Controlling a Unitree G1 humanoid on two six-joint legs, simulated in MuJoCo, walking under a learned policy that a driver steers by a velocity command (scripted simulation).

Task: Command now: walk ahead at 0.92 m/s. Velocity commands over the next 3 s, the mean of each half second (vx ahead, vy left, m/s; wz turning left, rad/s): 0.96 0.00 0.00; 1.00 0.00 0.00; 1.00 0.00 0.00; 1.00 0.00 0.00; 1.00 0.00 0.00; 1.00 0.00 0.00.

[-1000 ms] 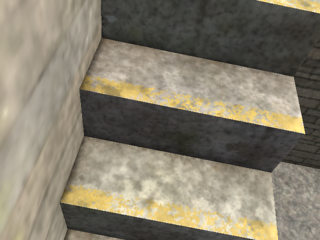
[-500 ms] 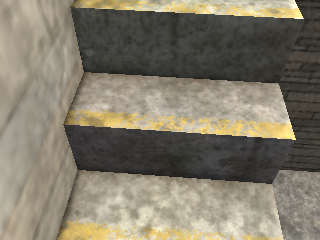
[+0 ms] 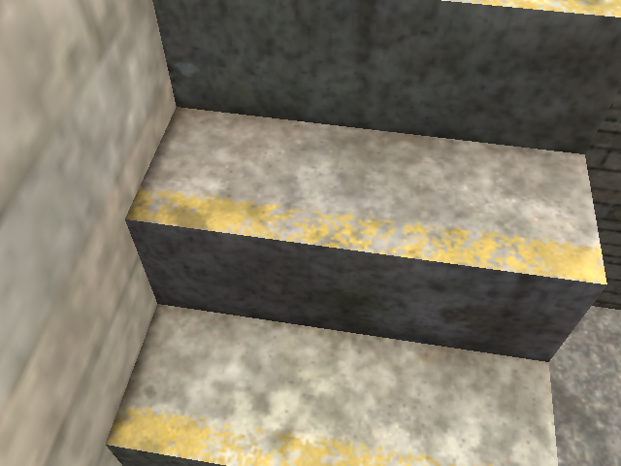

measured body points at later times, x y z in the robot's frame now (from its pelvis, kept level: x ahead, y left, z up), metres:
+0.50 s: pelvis +0.00 +0.01 +0.00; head +0.03 +0.00 +0.45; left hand +0.22 +0.22 -0.08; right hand +0.21 -0.24 -0.07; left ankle -0.05 +0.15 -0.74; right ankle -0.09 -0.13 -0.72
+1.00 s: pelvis -0.04 +0.02 +0.00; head -0.02 +0.02 +0.45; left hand +0.12 +0.24 -0.11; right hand +0.17 -0.20 -0.07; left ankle -0.05 +0.15 -0.74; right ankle -0.10 -0.13 -0.74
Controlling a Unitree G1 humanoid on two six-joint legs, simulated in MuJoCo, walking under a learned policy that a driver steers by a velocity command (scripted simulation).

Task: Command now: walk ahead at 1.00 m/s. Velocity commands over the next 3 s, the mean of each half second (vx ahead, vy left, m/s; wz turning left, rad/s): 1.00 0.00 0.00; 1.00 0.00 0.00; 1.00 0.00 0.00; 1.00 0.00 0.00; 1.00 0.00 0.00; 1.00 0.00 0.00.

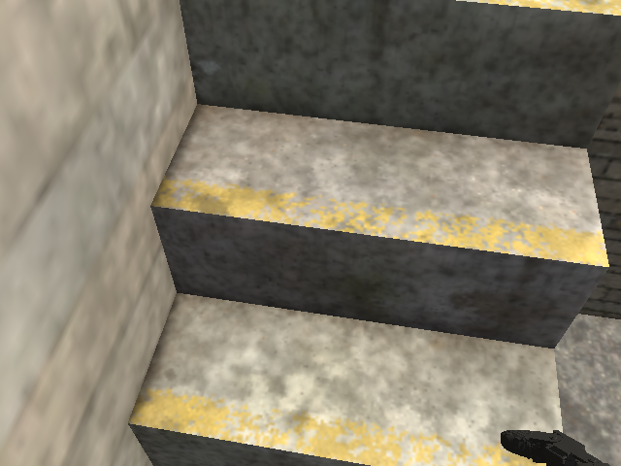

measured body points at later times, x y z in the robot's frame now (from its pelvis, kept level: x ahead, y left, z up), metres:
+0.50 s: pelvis +0.01 +0.00 +0.00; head +0.04 +0.01 +0.45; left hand +0.18 +0.22 -0.10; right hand +0.21 -0.21 -0.08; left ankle +0.00 +0.13 -0.74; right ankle -0.05 -0.15 -0.74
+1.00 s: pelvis +0.01 +0.00 +0.00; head +0.05 +0.00 +0.45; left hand +0.20 +0.22 -0.10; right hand +0.23 -0.21 -0.07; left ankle +0.00 +0.13 -0.74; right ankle -0.05 -0.15 -0.74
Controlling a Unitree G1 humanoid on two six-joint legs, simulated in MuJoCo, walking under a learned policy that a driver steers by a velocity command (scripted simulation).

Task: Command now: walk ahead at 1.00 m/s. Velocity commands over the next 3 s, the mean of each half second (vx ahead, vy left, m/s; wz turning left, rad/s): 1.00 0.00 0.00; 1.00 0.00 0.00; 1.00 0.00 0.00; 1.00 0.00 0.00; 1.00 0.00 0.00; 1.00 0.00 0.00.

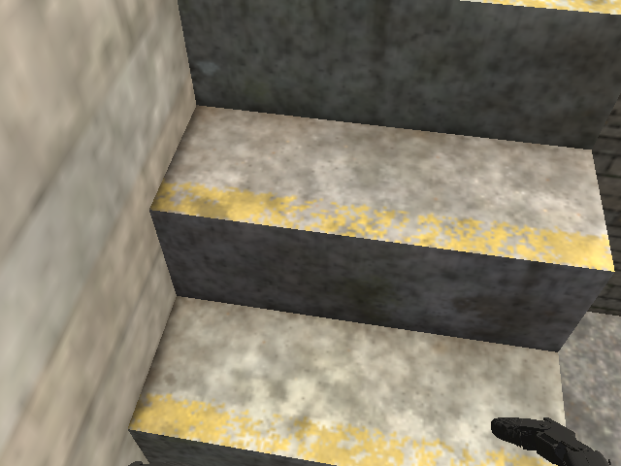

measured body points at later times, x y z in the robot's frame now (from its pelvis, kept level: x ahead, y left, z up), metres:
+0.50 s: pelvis +0.00 +0.00 +0.00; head +0.03 +0.01 +0.45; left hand +0.19 +0.22 -0.10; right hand +0.20 -0.21 -0.07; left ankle -0.01 +0.13 -0.74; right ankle -0.07 -0.15 -0.74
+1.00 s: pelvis +0.00 +0.00 +0.00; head +0.03 +0.00 +0.45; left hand +0.18 +0.22 -0.10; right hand +0.20 -0.21 -0.08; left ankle -0.01 +0.13 -0.74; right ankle -0.07 -0.15 -0.74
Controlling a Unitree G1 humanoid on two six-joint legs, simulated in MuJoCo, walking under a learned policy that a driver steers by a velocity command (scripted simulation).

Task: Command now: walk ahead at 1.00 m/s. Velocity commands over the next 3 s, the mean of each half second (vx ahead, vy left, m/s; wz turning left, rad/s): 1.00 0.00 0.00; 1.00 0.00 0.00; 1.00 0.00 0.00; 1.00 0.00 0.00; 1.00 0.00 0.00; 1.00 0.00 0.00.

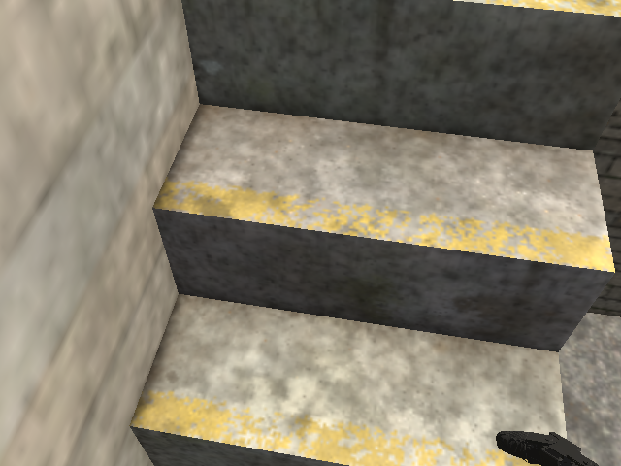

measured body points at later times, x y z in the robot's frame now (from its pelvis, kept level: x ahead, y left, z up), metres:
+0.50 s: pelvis +0.00 +0.00 +0.00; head +0.03 +0.00 +0.45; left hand +0.18 +0.22 -0.11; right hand +0.20 -0.21 -0.08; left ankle -0.01 +0.13 -0.75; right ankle -0.06 -0.15 -0.75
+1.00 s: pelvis +0.00 +0.00 +0.00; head +0.03 +0.00 +0.45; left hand +0.18 +0.22 -0.11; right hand +0.20 -0.21 -0.08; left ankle -0.01 +0.13 -0.75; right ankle -0.06 -0.16 -0.75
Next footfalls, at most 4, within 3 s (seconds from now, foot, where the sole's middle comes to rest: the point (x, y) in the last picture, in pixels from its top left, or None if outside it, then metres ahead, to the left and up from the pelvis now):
none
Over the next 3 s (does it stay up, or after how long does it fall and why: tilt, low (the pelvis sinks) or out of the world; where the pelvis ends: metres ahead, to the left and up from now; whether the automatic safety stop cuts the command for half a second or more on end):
stays up -0.01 0.00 0.00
